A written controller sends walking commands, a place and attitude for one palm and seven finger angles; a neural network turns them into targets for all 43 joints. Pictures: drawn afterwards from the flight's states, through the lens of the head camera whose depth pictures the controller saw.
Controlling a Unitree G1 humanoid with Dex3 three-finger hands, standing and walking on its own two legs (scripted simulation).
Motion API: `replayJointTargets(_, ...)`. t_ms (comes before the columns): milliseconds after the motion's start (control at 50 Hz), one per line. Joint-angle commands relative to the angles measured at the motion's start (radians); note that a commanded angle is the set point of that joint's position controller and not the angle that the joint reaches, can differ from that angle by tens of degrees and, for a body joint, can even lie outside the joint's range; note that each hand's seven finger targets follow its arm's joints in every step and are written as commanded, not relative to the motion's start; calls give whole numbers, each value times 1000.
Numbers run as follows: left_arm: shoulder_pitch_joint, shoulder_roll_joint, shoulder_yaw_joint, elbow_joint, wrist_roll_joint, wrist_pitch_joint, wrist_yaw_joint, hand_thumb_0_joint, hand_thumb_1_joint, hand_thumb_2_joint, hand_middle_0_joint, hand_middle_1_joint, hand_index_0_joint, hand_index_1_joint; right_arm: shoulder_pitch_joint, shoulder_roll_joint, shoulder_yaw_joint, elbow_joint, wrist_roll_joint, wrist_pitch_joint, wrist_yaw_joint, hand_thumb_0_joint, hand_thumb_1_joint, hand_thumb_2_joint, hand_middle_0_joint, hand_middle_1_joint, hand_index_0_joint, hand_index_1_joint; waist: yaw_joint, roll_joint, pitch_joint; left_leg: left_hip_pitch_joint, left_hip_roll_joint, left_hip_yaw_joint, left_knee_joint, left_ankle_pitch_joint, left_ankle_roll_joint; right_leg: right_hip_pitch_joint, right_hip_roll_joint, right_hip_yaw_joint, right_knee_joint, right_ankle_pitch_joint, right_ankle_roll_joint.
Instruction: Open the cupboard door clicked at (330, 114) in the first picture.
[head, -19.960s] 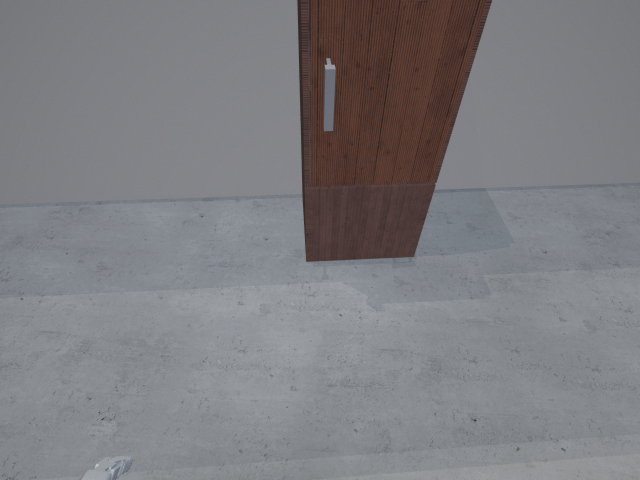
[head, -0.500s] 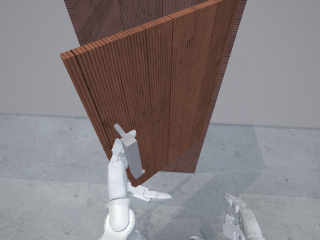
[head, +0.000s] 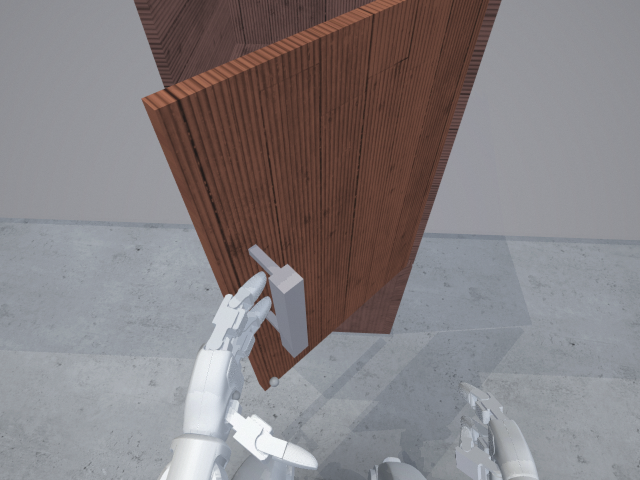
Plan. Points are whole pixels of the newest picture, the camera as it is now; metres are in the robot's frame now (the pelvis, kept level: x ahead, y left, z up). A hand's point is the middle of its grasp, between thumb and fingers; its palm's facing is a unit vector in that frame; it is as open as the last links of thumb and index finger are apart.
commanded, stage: slide the hand sideways off the handle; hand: left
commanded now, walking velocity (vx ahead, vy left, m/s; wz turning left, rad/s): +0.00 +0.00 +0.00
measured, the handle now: (278, 303) +0.31 +0.07 +0.06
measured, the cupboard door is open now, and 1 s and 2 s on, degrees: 46 45 45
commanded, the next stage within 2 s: draw the hand back to the body in 0.64 s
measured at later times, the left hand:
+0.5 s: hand (223, 410) +0.19 +0.11 +0.06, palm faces +0.01 -1.00 -0.03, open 16.0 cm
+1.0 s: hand (180, 408) +0.18 +0.14 +0.11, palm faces +0.01 -1.00 -0.08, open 16.3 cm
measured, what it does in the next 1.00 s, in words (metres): stands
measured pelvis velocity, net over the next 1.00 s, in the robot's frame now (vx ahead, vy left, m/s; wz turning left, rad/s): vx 0.00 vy -0.01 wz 0.01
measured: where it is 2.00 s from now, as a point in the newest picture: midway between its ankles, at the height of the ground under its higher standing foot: outside the picture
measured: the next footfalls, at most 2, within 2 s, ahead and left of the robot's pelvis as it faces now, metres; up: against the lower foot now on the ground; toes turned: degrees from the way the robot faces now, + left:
none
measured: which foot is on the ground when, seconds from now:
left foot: down 0.00-1.00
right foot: down 0.00-1.00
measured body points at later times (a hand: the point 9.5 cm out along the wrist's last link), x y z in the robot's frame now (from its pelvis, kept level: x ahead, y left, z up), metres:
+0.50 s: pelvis +0.01 -0.01 +0.00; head +0.06 -0.02 +0.44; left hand +0.19 +0.16 +0.07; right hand +0.20 -0.23 -0.08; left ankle +0.03 +0.11 -0.66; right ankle +0.01 -0.11 -0.66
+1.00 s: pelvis +0.00 -0.01 +0.01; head +0.03 -0.02 +0.45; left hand +0.17 +0.19 +0.12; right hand +0.19 -0.23 -0.07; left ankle +0.03 +0.11 -0.66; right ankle +0.01 -0.11 -0.66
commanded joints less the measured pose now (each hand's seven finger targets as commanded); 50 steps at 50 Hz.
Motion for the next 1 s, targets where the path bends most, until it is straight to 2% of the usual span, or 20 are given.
replayJointTargets(0, -33, -5, 41, -260, -30, -74, -8, 0, -500, 300, -150, -300, -150, -300, -63, -109, -39, -184, 4, -53, -12, 0, -900, -900, 200, 300, 200, 300, -12, -67, -161, 135, -14, -46, -177, 120, 4, 73, 28, 11, -187, 164, -14)
replayJointTargets(60, 7, -5, 48, -261, -41, -74, -20, 0, -500, 300, -150, -300, -150, -300, -61, -108, -39, -186, 3, -60, -15, 0, -900, -900, 200, 300, 200, 300, -9, -62, -156, 130, -14, -49, -173, 123, 3, 68, 28, 7, -179, 168, -13)
replayJointTargets(120, 49, 37, 102, -252, -50, -75, -33, 0, -500, 300, -150, -300, -150, -300, -56, -112, -44, -188, 2, -61, -21, 0, -900, -900, 200, 300, 200, 300, 1, -106, -174, 109, -17, -45, -156, 144, 6, 94, 30, 17, -177, 195, -12)
replayJointTargets(240, 157, 69, 152, -308, -75, -80, -67, 0, -500, 300, -150, -300, -150, -300, -56, -104, -47, -198, 8, -56, -21, 0, -900, -900, 200, 300, 200, 300, 23, -42, -192, 112, -23, -29, -146, 201, 2, 121, 30, 22, -160, 274, -11)
replayJointTargets(300, 188, 86, 180, -317, -96, -82, -89, 0, -500, 300, -150, -300, -150, -300, -55, -105, -51, -193, 11, -53, -25, 0, -900, -900, 200, 300, 200, 300, 13, -52, -179, 103, -24, -26, -135, 198, 3, 116, 31, 25, -167, 285, -7)
replayJointTargets(340, 215, 98, 201, -333, -109, -91, -106, 0, -500, 300, -150, -300, -150, -300, -60, -103, -55, -190, 11, -56, -29, 0, -900, -900, 200, 300, 200, 300, 19, -49, -193, 96, -25, -26, -124, 224, 3, 131, 31, 29, -156, 321, -6)
replayJointTargets(440, 251, 118, 244, -330, -149, -120, -155, 0, -500, 300, -150, -300, -150, -300, -68, -102, -63, -180, 15, -62, -42, 0, -900, -900, 200, 300, 200, 300, 14, -74, -176, 54, -27, -27, -97, 201, 2, 123, 27, 49, -162, 310, 3)
replayJointTargets(520, 228, 130, 228, -368, -166, -149, -210, 0, -500, 300, -150, -300, -150, -300, -64, -111, -66, -174, 18, -75, -51, 0, -900, -900, 200, 300, 200, 300, -6, -36, -187, 53, -27, -31, -77, 196, 9, 95, 26, 54, -155, 290, 3)
replayJointTargets(560, 253, 134, 233, -357, -186, -151, -243, 0, -500, 300, -150, -300, -150, -300, -60, -111, -68, -171, 22, -80, -56, 0, -900, -900, 200, 300, 200, 300, -8, -47, -182, 40, -27, -33, -67, 175, 8, 85, 22, 66, -163, 272, 10)
replayJointTargets(580, 250, 160, 260, -347, -189, -148, -253, 0, -500, 300, -150, -300, -150, -300, -60, -115, -71, -166, 23, -78, -61, 0, -900, -900, 200, 300, 200, 300, -7, -59, -177, 30, -24, -35, -65, 164, 7, 80, 23, 68, -167, 246, 9)
replayJointTargets(600, 231, 136, 227, -357, -190, -145, -267, 0, -500, 300, -150, -300, -150, -300, -63, -118, -66, -174, 23, -83, -62, 0, -900, -900, 200, 300, 200, 300, -14, -41, -164, 31, -26, -34, -62, 156, 10, 62, 23, 68, -168, 226, 9)
replayJointTargets(620, 203, 146, 232, -357, -193, -141, -268, 0, -500, 300, -150, -300, -150, -300, -60, -120, -68, -170, 24, -85, -65, 0, -900, -900, 200, 300, 200, 300, -17, -55, -164, 26, -23, -40, -63, 153, 11, 61, 26, 62, -164, 201, 4)
replayJointTargets(640, 217, 132, 224, -363, -199, -137, -271, 0, -500, 300, -150, -300, -150, -300, -66, -117, -67, -174, 24, -89, -65, 0, -900, -900, 200, 300, 200, 300, -9, -34, -167, 25, -27, -38, -59, 151, 10, 58, 23, 68, -166, 200, 6)
replayJointTargets(660, 235, 145, 249, -351, -203, -131, -268, 0, -500, 300, -150, -300, -150, -300, -60, -116, -71, -171, 25, -88, -68, 0, -900, -900, 200, 300, 200, 300, -6, -59, -182, 29, -23, -38, -58, 155, 9, 62, 25, 64, -163, 206, 6)
replayJointTargets(700, 235, 143, 250, -352, -201, -116, -257, 0, -500, 300, -150, -300, -150, -300, -64, -115, -71, -179, 26, -86, -70, 0, -900, -900, 200, 300, 200, 300, 1, -62, -182, 30, -23, -39, -68, 149, 8, 58, 28, 53, -160, 185, 4)
replayJointTargets(760, 238, 196, 301, -429, -193, -93, -225, 0, -500, 300, -150, -300, -150, -300, -64, -110, -71, -194, 29, -77, -71, 0, -900, -900, 200, 300, 200, 300, 27, -13, -226, 73, -24, -34, -96, 173, 10, 100, 31, 49, -164, 202, -1)
replayJointTargets(820, 240, 222, 327, -492, -190, -65, -194, 0, -500, 300, -150, -300, -150, -300, -59, -105, -67, -205, 36, -69, -76, 0, -900, -900, 200, 300, 200, 300, 32, -7, -239, 125, -23, -37, -140, 189, 13, 141, 38, 33, -186, 217, -2)
replayJointTargets(880, 287, 188, 312, -473, -208, -33, -200, 0, -500, 300, -150, -300, -150, -300, -60, -99, -60, -203, 48, -64, -79, 0, -900, -900, 200, 300, 200, 300, 20, -15, -172, 145, -23, -32, -171, 172, 11, 142, 40, 23, -227, 217, 7)
replayJointTargets(940, 286, 184, 319, -415, -226, 6, -228, 0, -500, 300, -150, -300, -150, -300, -65, -110, -54, -193, 52, -67, -85, 0, -900, -900, 200, 300, 200, 300, 1, -84, -89, 130, -21, -40, -191, 130, 12, 146, 36, 29, -279, 154, 14)
replayJointTargets(980, 272, 208, 343, -417, -236, 25, -247, 0, -500, 300, -150, -300, -150, -300, -65, -117, -51, -192, 51, -72, -92, 0, -900, -900, 200, 300, 200, 300, 0, -86, -73, 137, -20, -41, -200, 113, 14, 147, 32, 40, -306, 120, 17)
